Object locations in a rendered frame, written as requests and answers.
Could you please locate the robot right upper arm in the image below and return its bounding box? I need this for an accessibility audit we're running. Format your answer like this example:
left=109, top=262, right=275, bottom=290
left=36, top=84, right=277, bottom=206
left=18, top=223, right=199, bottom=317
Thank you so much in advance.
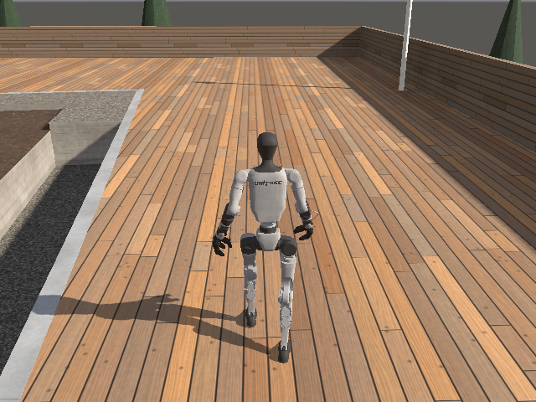
left=285, top=168, right=308, bottom=214

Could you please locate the robot left upper arm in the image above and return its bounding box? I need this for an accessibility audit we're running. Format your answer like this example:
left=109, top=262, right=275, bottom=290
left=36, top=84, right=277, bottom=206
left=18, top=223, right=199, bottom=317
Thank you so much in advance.
left=226, top=169, right=250, bottom=216

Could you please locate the left robot shin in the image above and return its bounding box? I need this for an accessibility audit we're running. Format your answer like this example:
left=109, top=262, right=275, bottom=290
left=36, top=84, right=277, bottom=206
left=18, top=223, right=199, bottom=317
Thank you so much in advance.
left=244, top=266, right=256, bottom=316

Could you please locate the right robot hand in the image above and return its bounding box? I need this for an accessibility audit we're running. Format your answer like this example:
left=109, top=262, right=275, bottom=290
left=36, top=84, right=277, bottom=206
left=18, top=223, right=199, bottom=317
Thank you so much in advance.
left=293, top=225, right=313, bottom=240

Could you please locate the robot left forearm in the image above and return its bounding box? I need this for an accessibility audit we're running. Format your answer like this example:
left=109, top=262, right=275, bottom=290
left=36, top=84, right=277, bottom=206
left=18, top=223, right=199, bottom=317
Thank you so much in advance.
left=215, top=203, right=235, bottom=240

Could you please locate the robot right forearm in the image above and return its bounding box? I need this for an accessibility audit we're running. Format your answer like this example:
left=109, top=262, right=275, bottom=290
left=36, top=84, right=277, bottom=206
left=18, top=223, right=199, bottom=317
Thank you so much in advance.
left=299, top=201, right=313, bottom=229

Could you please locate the robot right thigh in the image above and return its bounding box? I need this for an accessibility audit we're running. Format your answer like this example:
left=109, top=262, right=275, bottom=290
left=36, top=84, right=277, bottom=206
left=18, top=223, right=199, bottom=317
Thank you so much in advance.
left=278, top=235, right=297, bottom=306

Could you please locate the left robot hand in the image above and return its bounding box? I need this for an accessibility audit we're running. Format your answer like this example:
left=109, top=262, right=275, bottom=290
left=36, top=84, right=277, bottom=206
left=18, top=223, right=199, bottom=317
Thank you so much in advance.
left=213, top=235, right=232, bottom=256

